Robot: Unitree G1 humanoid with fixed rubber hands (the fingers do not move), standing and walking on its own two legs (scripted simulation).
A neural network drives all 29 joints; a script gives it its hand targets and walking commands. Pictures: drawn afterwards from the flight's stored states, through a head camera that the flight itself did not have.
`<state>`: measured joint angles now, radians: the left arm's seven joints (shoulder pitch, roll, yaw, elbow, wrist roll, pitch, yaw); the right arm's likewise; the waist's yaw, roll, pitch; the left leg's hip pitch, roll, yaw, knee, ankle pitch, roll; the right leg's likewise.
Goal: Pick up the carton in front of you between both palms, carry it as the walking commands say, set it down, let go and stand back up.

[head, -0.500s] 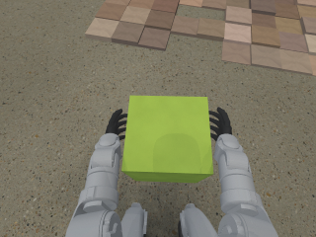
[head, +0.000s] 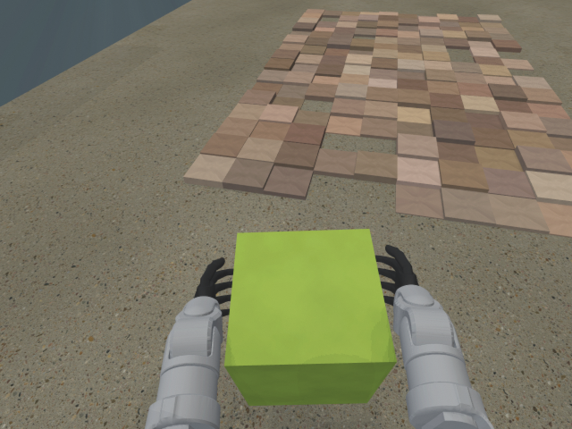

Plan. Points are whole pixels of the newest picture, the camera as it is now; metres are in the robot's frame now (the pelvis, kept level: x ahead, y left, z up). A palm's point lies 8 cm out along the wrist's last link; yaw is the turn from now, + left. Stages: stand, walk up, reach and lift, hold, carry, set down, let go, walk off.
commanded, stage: reach and lift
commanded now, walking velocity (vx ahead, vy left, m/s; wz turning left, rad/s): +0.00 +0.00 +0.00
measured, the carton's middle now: (305, 322) +0.31 +0.00 -0.06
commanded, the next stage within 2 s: hold in 0.92 s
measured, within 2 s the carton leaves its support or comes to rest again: neither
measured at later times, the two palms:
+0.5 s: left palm (204, 301) +0.30 +0.15 +0.03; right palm (404, 290) +0.30 -0.15 +0.04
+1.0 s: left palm (203, 298) +0.29 +0.15 +0.04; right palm (408, 285) +0.30 -0.15 +0.05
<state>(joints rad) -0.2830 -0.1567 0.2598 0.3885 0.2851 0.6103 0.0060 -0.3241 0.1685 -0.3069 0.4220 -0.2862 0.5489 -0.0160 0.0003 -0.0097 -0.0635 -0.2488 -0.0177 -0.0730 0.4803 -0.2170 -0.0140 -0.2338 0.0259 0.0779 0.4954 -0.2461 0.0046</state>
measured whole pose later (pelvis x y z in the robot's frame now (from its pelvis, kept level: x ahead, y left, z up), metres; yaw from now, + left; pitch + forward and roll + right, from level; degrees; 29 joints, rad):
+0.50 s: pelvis +0.00 +0.01 +0.00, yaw +0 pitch -4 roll +0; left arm -0.31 -0.17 0.26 0.35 0.31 0.67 0.00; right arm -0.35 0.18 -0.32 0.38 -0.33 0.60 0.00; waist 0.00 -0.01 0.02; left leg -0.15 -0.02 -0.06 0.42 -0.19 -0.01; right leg -0.14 0.02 0.09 0.43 -0.22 0.01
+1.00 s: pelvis +0.01 +0.00 +0.01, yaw +0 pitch -6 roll +0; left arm -0.25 -0.15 0.19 0.25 0.27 0.74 0.01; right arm -0.28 0.16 -0.24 0.28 -0.29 0.68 -0.01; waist 0.00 -0.01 0.01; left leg -0.08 -0.02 -0.07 0.36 -0.18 -0.01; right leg -0.06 0.02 0.08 0.37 -0.21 0.01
